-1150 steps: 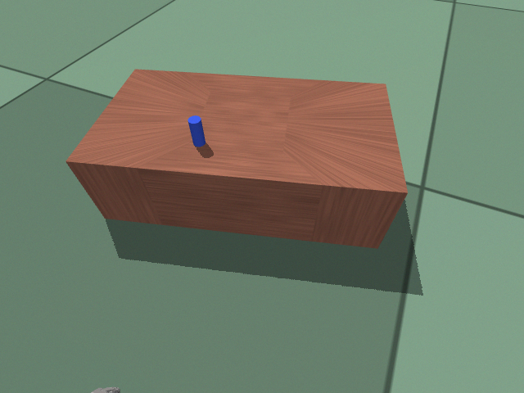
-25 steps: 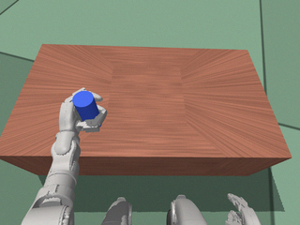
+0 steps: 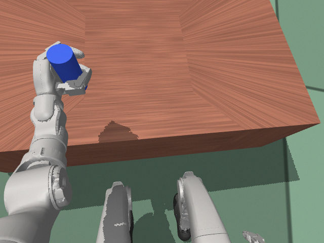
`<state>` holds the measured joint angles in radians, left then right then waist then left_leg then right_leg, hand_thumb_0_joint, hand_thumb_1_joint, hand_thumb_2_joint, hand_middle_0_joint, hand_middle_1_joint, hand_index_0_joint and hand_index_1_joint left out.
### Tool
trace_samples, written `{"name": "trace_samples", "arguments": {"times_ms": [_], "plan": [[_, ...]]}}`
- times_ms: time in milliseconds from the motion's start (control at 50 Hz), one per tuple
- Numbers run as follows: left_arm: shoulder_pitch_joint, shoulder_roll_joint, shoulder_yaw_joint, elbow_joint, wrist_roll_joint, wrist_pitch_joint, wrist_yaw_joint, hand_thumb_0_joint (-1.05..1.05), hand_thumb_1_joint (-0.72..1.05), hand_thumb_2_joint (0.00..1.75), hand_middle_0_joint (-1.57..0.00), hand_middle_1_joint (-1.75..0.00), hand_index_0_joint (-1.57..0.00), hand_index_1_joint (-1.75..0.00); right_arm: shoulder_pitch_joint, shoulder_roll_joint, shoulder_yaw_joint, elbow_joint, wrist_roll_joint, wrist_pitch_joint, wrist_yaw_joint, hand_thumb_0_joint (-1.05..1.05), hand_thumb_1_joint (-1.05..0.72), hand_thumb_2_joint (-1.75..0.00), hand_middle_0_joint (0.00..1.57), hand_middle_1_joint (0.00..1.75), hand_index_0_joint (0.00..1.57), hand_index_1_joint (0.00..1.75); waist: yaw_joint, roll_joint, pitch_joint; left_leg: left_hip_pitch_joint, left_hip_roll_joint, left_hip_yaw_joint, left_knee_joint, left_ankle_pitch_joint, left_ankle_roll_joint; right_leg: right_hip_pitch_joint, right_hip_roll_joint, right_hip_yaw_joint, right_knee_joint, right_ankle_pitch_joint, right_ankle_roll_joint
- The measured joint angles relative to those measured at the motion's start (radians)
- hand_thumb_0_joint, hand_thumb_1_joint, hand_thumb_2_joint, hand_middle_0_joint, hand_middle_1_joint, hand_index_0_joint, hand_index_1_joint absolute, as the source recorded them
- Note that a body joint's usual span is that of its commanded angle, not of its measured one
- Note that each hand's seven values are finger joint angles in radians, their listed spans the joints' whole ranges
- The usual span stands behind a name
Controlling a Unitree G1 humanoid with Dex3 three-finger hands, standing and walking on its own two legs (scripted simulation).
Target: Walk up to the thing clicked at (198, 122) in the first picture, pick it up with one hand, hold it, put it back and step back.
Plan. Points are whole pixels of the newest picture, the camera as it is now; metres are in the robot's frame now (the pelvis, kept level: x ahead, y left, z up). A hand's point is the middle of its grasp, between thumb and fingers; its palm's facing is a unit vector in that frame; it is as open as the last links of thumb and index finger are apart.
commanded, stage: crouch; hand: left
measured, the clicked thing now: (69, 71) +0.50 +0.19 +0.03
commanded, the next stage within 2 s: lower in 0.48 s
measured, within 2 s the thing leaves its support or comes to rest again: rests again in 1.56 s
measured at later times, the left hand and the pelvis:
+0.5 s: hand (84, 73) +0.54 +0.17 -0.03, palm faces +0.07 -1.00 -0.03, open 6.7 cm; pelvis -0.01 +0.00 -0.05, yaw -1 degrees
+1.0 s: hand (91, 83) +0.55 +0.17 -0.10, palm faces +0.06 -1.00 -0.05, open 6.7 cm; pelvis -0.02 +0.00 -0.11, yaw -1 degrees
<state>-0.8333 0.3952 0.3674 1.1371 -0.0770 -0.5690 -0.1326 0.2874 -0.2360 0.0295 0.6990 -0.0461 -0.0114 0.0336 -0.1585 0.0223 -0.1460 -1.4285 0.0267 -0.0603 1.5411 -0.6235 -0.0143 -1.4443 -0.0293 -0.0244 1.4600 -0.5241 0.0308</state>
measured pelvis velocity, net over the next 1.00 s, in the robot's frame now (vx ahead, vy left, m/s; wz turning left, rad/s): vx -0.02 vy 0.00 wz -0.01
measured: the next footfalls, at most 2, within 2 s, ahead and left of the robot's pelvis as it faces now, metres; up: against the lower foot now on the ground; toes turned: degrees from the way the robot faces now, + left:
none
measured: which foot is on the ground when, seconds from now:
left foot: down 0.00-1.00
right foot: down 0.00-1.00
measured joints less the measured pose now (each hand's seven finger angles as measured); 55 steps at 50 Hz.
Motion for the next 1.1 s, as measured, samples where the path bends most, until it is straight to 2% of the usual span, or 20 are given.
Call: {"name": "trace_samples", "arguments": {"times_ms": [240,460,640,880,1100], "plan": [[-0.099,0.048,0.001,0.045,0.033,0.022,0.015,0.00,0.03,1.07,-0.93,-1.05,-0.91,-1.06,-0.024,-0.014,0.009,-0.019,-0.013,0.001,0.011,0.00,-0.91,-0.90,0.20,0.30,0.20,0.30,-0.020,0.003,-0.016,-0.145,-0.006,-0.013,0.111,-0.019,-0.001,-0.139,-0.003,-0.006,0.102,-0.016,0.000],[-0.165,0.080,0.010,0.049,0.046,0.056,0.032,0.00,0.03,1.07,-0.93,-1.05,-0.91,-1.06,-0.033,-0.011,0.021,-0.025,-0.011,0.008,0.006,0.00,-0.91,-0.90,0.20,0.30,0.20,0.30,-0.035,0.006,-0.006,-0.234,-0.009,-0.017,0.181,-0.031,-0.002,-0.229,-0.004,-0.005,0.171,-0.026,0.001],[-0.191,0.103,0.016,0.049,0.054,0.085,0.022,0.00,0.03,1.07,-0.93,-1.05,-0.91,-1.06,-0.023,-0.014,0.029,-0.031,-0.010,0.013,0.005,0.00,-0.92,-0.91,0.20,0.30,0.20,0.30,-0.044,0.010,-0.011,-0.279,-0.011,-0.017,0.215,-0.042,-0.004,-0.276,-0.005,-0.003,0.208,-0.037,0.000],[-0.228,0.134,0.028,0.088,0.080,0.066,0.023,0.00,0.03,1.07,-0.93,-1.05,-0.90,-1.07,-0.021,-0.030,0.037,-0.048,-0.024,0.014,0.015,0.00,-0.91,-0.90,0.20,0.30,0.20,0.30,-0.066,0.004,-0.011,-0.394,-0.017,-0.022,0.324,-0.064,-0.004,-0.392,-0.006,0.001,0.314,-0.056,0.003],[-0.282,0.157,0.030,0.086,0.100,0.088,0.036,0.00,0.03,1.07,-0.92,-1.05,-0.90,-1.07,-0.035,-0.026,0.048,-0.050,-0.031,0.024,0.018,0.00,-0.92,-0.91,0.20,0.30,0.20,0.30,-0.079,0.009,0.014,-0.491,-0.028,-0.026,0.430,-0.074,-0.002,-0.486,-0.013,0.005,0.416,-0.066,0.009]]}}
